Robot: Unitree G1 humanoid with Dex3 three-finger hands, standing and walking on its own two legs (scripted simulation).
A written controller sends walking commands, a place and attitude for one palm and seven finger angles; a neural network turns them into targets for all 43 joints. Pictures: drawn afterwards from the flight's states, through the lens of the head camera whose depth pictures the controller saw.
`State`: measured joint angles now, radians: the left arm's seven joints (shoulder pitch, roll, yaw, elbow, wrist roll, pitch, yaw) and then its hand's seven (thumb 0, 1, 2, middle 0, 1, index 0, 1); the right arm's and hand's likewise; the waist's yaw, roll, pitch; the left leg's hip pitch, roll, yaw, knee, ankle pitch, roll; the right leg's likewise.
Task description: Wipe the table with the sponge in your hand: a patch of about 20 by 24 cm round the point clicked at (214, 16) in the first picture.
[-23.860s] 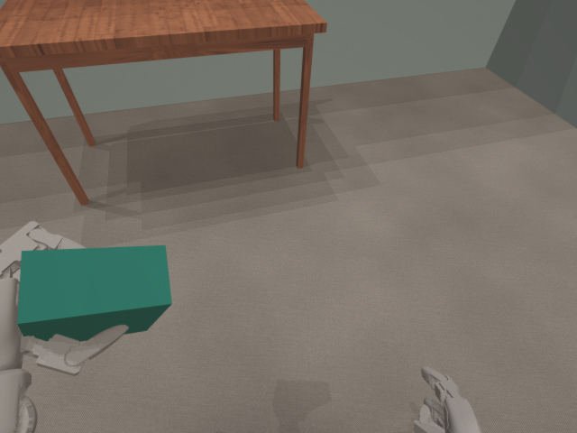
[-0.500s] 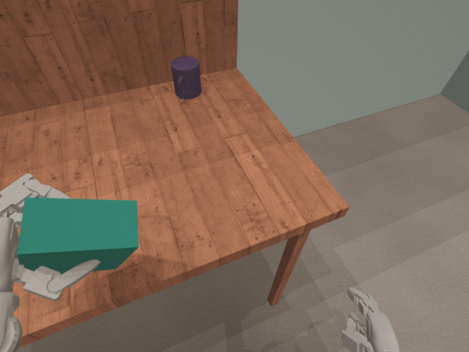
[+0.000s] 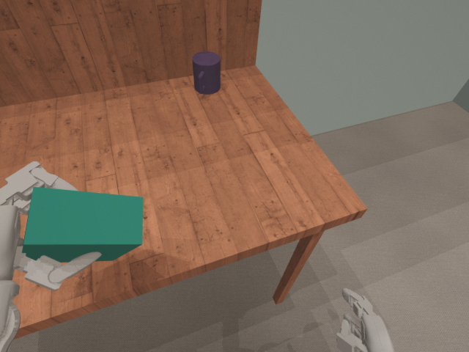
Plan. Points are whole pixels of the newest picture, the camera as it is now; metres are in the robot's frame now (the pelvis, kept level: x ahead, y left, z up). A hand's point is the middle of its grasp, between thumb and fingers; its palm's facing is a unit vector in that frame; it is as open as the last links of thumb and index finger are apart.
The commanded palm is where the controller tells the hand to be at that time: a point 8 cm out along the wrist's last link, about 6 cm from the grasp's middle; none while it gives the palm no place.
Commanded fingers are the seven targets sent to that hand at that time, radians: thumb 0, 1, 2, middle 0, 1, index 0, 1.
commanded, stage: come to a stop and stand still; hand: left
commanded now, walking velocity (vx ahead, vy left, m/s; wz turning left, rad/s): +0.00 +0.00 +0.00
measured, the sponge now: (96, 231) +0.24 +0.22 +0.13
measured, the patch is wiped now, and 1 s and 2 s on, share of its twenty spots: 0.00 0.00 0.00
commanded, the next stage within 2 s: look again from close up in 0.74 s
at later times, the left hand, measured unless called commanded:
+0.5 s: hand (25, 225) +0.21 +0.28 +0.17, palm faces +0.43 -0.83 -0.37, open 10.2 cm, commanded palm +0.15 +0.30 +0.17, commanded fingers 0.00 0.10 1.30 -1.20 -1.60 -1.20 -1.60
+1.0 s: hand (44, 233) +0.21 +0.26 +0.16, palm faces +0.35 -0.85 -0.38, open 10.2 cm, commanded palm +0.15 +0.30 +0.17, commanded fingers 0.00 0.10 1.30 -1.20 -1.60 -1.20 -1.60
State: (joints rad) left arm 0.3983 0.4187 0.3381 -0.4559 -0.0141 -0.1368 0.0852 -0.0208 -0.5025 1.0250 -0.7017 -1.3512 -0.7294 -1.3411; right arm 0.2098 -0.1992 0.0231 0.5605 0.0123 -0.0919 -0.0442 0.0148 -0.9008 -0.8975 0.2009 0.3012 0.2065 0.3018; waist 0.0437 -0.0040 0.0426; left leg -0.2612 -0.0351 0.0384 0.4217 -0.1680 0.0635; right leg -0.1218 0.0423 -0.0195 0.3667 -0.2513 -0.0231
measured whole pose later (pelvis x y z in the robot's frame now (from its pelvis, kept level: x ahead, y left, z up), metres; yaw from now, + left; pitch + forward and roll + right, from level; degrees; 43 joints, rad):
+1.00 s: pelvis -0.01 +0.02 +0.00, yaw +0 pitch +0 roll -2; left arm 0.43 0.38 0.34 -0.47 -0.03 -0.22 0.10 -0.02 -0.50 1.03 -0.70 -1.34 -0.73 -1.33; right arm 0.20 -0.21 0.03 0.58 0.01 -0.12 -0.03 0.02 -0.90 -0.90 0.20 0.30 0.21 0.30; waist 0.02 -0.01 0.03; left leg -0.27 -0.05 0.05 0.42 -0.16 0.08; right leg -0.14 0.03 -0.01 0.37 -0.24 0.00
